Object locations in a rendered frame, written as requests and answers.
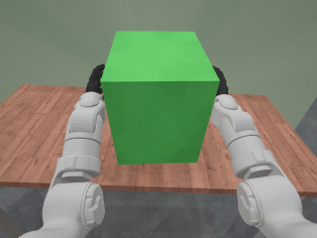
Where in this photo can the robot left forearm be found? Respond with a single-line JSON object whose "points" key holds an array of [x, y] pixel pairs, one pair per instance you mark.
{"points": [[83, 137]]}

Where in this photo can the robot right forearm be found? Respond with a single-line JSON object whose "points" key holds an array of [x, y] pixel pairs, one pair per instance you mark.
{"points": [[250, 158]]}

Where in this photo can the left robot hand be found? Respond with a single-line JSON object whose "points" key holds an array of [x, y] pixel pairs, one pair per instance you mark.
{"points": [[94, 82]]}

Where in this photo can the carton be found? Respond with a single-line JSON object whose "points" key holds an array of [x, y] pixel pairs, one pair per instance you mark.
{"points": [[159, 89]]}

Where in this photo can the robot left upper arm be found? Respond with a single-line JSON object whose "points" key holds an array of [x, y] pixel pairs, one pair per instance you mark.
{"points": [[71, 210]]}

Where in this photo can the robot right upper arm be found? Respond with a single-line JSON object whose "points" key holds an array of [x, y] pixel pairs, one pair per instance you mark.
{"points": [[272, 205]]}

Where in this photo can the right robot hand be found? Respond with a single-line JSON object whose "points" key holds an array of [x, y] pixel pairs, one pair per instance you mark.
{"points": [[222, 88]]}

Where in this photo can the table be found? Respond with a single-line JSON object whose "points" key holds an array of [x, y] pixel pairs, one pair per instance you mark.
{"points": [[33, 123]]}

